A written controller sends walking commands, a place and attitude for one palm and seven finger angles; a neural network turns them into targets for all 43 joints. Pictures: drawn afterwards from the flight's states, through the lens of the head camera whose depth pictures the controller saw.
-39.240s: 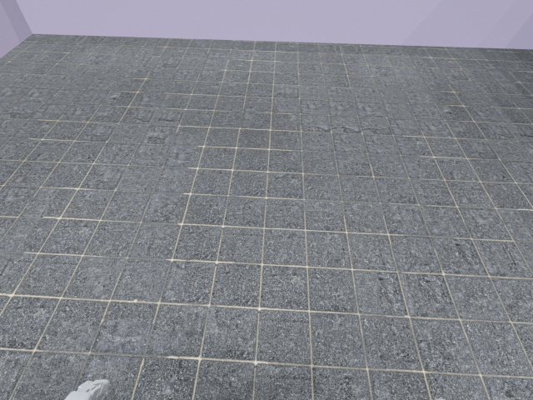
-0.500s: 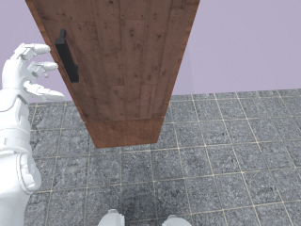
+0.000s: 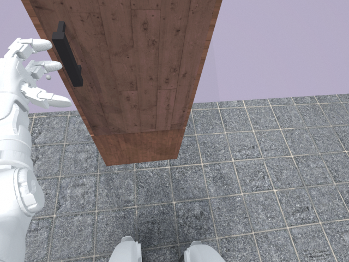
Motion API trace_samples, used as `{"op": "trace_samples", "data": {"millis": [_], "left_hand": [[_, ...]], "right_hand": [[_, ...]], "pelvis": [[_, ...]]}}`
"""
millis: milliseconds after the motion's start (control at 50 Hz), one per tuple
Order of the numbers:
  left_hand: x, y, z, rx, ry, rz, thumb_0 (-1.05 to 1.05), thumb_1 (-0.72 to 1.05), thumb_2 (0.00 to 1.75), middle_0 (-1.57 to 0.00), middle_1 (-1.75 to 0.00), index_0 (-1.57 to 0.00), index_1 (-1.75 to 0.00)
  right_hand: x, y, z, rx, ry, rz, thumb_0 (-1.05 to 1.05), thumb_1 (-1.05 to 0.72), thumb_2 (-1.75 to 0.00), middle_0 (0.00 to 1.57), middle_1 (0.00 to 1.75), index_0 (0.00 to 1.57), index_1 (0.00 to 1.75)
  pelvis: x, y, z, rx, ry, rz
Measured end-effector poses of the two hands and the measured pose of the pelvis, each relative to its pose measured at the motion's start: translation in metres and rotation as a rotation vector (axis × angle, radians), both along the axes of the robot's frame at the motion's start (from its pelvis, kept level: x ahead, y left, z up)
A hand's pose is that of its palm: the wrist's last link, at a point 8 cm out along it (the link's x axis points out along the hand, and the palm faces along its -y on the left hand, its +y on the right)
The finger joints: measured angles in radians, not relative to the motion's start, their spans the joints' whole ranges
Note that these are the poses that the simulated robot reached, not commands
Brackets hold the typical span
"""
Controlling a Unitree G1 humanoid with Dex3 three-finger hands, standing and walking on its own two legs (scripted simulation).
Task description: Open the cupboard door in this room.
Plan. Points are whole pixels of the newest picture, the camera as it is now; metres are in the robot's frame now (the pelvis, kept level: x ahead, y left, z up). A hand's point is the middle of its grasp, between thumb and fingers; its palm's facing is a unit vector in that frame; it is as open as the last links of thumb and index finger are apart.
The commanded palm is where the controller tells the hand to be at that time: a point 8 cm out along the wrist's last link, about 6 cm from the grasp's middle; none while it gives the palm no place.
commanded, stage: slide the fingers in behind the handle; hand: left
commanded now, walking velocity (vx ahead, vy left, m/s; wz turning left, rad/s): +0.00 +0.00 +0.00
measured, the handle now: (70, 56) +0.56 +0.21 +0.10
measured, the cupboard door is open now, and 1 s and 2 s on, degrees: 0 1 1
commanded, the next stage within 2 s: close the thumb around the handle in 1.40 s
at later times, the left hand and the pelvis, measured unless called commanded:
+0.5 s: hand (66, 75) +0.49 +0.21 +0.11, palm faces +0.07 -1.00 +0.02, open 14.0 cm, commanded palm +0.47 +0.25 +0.10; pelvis +0.01 +0.00 +0.00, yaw +0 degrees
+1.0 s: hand (80, 75) +0.49 +0.18 +0.11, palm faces +0.10 -0.99 +0.00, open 14.2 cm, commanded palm +0.47 +0.21 +0.10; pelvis +0.01 -0.01 +0.00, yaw +1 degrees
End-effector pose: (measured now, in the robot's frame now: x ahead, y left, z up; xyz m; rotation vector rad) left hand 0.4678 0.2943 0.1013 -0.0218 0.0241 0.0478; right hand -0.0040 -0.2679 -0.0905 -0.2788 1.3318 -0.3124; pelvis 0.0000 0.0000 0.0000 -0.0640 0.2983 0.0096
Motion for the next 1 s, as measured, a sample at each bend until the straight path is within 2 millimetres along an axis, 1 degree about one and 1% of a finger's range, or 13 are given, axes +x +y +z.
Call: {"op": "trace_samples", "data": {"millis": [100, 240, 340, 440, 560, 640, 800, 880, 960, 1000], "left_hand": [[0.007, -0.01, -0.003, 0.004, -0.011, 0.008, -0.01, -0.5, 0.3, -0.3, -1.2, -0.3, -1.2], [0.01, -0.018, 0.003, 0.017, -0.02, 0.017, -0.01, -0.5, 0.3, -0.3, -1.2, -0.3, -1.2], [0.008, -0.023, 0.004, 0.015, -0.004, 0.02, -0.01, -0.5, 0.3, -0.3, -1.2, -0.3, -1.2], [0.002, -0.031, 0.007, 0.018, -0.03, 0.018, -0.01, -0.5, 0.3, -0.3, -1.2, -0.3, -1.2], [-0.002, -0.038, 0.004, -0.001, -0.02, 0.033, -0.01, -0.5, 0.3, -0.29, -1.2, -0.3, -1.19], [-0.001, -0.041, 0.003, 0.023, -0.014, 0.033, -0.01, -0.5, 0.3, -0.29, -1.2, -0.3, -1.19], [-0.003, -0.049, 0.003, 0.011, -0.031, 0.045, -0.01, -0.5, 0.3, -0.28, -1.2, -0.28, -1.19], [-0.004, -0.054, 0.004, 0.029, -0.031, 0.044, -0.01, -0.5, 0.3, -0.27, -1.2, -0.26, -1.19], [-0.001, -0.065, 0.005, 0.036, -0.031, 0.031, -0.01, -0.51, 0.3, -0.27, -1.2, -0.26, -1.19], [-0.001, -0.065, 0.005, 0.025, -0.03, 0.052, -0.01, -0.51, 0.3, -0.26, -1.2, -0.26, -1.19]], "right_hand": [[-0.004, 0.001, 0.001, -0.001, -0.006, -0.016, 0.01, -0.91, -0.9, 0.2, 0.3, 0.21, 0.3], [-0.001, 0.008, -0.002, 0.032, -0.016, -0.027, 0.01, -0.91, -0.9, 0.2, 0.3, 0.21, 0.3], [0.008, 0.012, -0.005, 0.055, -0.033, -0.022, 0.01, -0.91, -0.9, 0.2, 0.3, 0.21, 0.3], [0.019, 0.013, -0.006, 0.072, -0.058, -0.007, 0.01, -0.91, -0.9, 0.2, 0.3, 0.21, 0.3], [0.033, 0.009, -0.006, 0.071, -0.09, 0.015, 0.01, -0.91, -0.9, 0.2, 0.3, 0.21, 0.3], [0.037, 0.004, -0.006, 0.063, -0.103, 0.027, 0.01, -0.91, -0.9, 0.2, 0.3, 0.21, 0.3], [0.032, -0.001, -0.008, 0.061, -0.089, 0.026, 0.01, -0.91, -0.9, 0.2, 0.3, 0.21, 0.3], [0.028, -0.001, -0.009, 0.07, -0.077, 0.022, 0.01, -0.91, -0.9, 0.2, 0.3, 0.21, 0.3], [0.024, 0.0, -0.012, 0.081, -0.062, 0.023, 0.01, -0.91, -0.9, 0.2, 0.3, 0.21, 0.3], [0.022, 0.001, -0.014, 0.087, -0.057, 0.024, 0.01, -0.91, -0.9, 0.2, 0.3, 0.21, 0.3]], "pelvis": [[0.001, 0.001, -0.001, 0.0, 0.008, -0.009], [0.006, 0.002, 0.001, 0.004, 0.003, -0.017], [0.009, 0.002, 0.002, 0.007, -0.004, -0.016], [0.011, 0.001, 0.004, 0.011, -0.013, -0.016], [0.01, -0.002, 0.003, 0.014, -0.024, -0.008], [0.007, -0.004, 0.002, 0.015, -0.024, -0.003], [0.006, -0.007, 0.002, 0.016, -0.023, -0.001], [0.007, -0.008, 0.002, 0.017, -0.025, 0.003], [0.006, -0.008, 0.002, 0.017, -0.025, 0.009], [0.006, -0.009, 0.002, 0.019, -0.024, 0.009]]}}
